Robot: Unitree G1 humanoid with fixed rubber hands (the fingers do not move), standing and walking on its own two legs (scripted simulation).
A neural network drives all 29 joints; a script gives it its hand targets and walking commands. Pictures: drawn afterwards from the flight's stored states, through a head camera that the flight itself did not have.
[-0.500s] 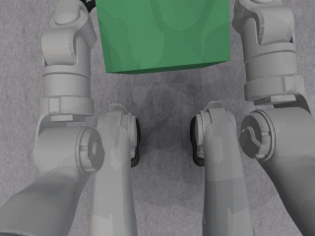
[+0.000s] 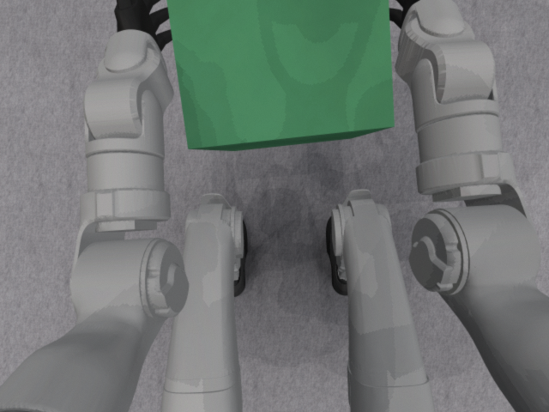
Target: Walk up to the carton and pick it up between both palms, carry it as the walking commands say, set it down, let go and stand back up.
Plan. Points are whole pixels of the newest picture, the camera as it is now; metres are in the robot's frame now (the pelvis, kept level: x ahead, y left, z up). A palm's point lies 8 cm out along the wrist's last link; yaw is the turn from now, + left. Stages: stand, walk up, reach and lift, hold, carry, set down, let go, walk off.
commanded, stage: reach and lift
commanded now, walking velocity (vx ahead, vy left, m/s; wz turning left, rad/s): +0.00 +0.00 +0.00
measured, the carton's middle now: (281, 48) +0.54 +0.01 -0.13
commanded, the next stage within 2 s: none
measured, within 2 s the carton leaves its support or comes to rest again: neither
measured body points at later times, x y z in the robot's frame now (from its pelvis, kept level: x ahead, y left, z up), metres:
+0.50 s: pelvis +0.01 +0.00 +0.06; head +0.29 +0.00 +0.41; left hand +0.52 +0.15 +0.01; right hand +0.53 -0.15 +0.02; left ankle +0.17 +0.14 -0.49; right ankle +0.16 -0.14 -0.49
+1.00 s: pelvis +0.01 +0.00 +0.12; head +0.26 +0.00 +0.49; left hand +0.50 +0.15 +0.08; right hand +0.51 -0.14 +0.08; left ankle +0.17 +0.14 -0.49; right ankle +0.16 -0.14 -0.49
